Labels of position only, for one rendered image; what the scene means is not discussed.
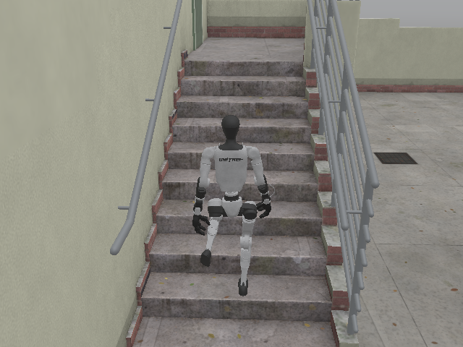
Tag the stairs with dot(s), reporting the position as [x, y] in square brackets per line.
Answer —
[288, 304]

